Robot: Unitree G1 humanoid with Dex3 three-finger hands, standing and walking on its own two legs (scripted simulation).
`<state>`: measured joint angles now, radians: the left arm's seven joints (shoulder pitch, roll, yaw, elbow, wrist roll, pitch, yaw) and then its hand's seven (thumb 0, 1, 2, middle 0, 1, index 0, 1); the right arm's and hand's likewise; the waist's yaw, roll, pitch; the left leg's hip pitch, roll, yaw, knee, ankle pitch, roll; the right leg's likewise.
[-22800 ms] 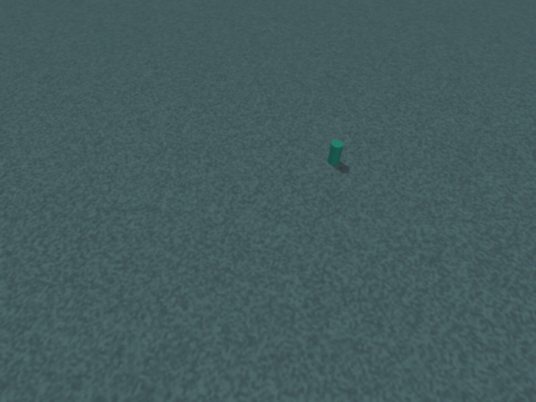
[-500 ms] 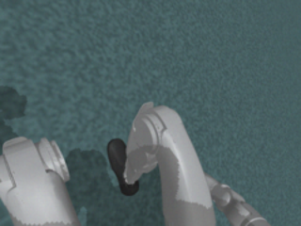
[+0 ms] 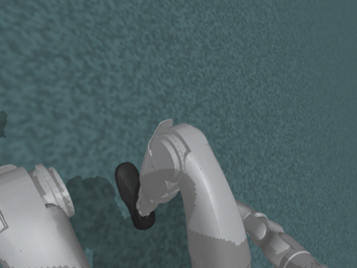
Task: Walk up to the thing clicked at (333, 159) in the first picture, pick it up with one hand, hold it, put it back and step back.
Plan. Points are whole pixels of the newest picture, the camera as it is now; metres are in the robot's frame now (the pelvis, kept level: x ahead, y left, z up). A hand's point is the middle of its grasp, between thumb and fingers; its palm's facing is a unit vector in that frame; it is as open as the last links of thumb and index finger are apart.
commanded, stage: lower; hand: left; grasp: from the side
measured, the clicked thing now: out of the picture +0.47 +0.29 -0.23
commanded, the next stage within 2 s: loosen in 0.06 s
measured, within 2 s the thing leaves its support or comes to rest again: rests again in 0.46 s
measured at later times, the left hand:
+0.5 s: hand out of the picture +0.48 +0.28 -0.18, palm faces +0.37 -0.93 +0.00, open 7.5 cm
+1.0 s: hand out of the picture +0.48 +0.29 -0.17, palm faces +0.38 -0.93 +0.01, open 15.2 cm
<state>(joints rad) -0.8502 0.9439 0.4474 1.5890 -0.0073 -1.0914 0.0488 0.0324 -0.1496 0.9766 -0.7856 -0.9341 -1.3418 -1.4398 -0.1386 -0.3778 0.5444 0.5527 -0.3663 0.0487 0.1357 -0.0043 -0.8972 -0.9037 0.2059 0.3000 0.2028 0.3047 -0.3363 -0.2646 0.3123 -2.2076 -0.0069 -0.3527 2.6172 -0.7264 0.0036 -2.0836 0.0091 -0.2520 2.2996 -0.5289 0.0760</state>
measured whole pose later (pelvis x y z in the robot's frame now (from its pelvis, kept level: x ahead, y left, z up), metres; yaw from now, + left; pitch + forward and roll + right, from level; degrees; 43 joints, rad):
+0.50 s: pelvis +0.00 +0.00 +0.00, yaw -1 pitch +15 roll -20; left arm -0.86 0.97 0.44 1.60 -0.01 -1.12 0.05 0.00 -0.14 0.72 -0.81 -0.84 -1.07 -0.97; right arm -0.16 -0.37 0.57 0.55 -0.38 0.05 0.13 0.00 -0.91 -0.90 0.21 0.30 0.20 0.30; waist -0.34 -0.28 0.32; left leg -2.20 -0.01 -0.37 2.62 -0.73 0.01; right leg -2.06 0.02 -0.27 2.28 -0.53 0.08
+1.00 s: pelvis +0.00 +0.00 +0.00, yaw -1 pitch +15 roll -20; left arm -0.85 0.97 0.48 1.57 -0.01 -1.10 0.03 -0.01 -0.44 0.30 -0.35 -0.31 -0.35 -0.32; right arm -0.16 -0.38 0.56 0.54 -0.37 0.06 0.12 0.00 -0.91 -0.90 0.21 0.30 0.20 0.31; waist -0.34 -0.28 0.32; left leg -2.19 0.00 -0.37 2.61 -0.73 0.01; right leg -2.06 0.02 -0.26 2.28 -0.52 0.08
